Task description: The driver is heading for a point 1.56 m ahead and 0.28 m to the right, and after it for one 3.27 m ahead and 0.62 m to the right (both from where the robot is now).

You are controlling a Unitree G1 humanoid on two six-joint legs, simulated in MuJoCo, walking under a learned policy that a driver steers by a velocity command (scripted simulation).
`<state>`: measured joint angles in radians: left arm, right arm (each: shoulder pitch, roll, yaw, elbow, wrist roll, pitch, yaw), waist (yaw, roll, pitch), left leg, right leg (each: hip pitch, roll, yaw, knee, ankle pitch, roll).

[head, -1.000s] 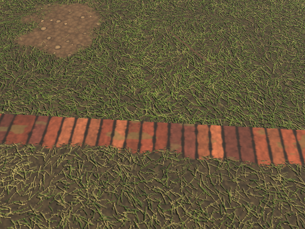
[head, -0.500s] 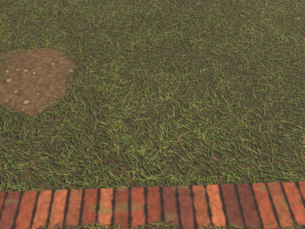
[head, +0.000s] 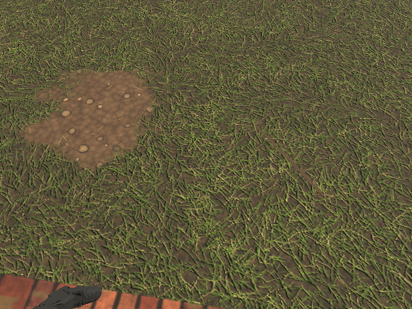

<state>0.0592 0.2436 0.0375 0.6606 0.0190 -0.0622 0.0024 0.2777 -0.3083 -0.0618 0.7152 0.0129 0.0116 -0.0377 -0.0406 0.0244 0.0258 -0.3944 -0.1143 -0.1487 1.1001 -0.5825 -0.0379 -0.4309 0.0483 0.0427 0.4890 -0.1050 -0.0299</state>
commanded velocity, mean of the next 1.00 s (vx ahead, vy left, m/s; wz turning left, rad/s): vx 0.03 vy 0.00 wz -0.28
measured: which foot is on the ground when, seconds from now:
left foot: up 0.00-0.20, down 0.22-0.56, up 0.58-1.00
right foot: down 0.00-0.26, up 0.28-0.54, down 0.56-1.00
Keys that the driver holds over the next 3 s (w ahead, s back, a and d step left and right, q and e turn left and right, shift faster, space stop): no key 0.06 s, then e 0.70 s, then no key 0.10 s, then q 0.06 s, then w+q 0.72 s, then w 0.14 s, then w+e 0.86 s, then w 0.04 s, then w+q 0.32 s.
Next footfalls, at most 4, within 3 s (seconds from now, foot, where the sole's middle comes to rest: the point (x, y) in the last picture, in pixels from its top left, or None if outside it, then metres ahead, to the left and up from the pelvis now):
0.22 left None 0.07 0.14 -0.77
0.56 right None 0.06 -0.12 -0.77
1.02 left None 0.11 0.09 -0.77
1.36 right None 0.19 -0.20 -0.77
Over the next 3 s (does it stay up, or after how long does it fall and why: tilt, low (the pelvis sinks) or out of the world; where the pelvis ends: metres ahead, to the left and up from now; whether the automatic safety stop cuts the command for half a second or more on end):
stays up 1.02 -0.15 0.00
